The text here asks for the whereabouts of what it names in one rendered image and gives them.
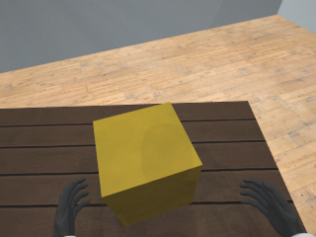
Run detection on robot right hand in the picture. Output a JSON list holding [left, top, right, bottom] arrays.
[[239, 178, 304, 237]]

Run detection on carton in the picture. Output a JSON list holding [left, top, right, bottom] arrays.
[[93, 102, 202, 227]]

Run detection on table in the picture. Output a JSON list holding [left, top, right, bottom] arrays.
[[0, 101, 307, 237]]

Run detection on robot left hand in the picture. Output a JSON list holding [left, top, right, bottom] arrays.
[[53, 178, 90, 237]]

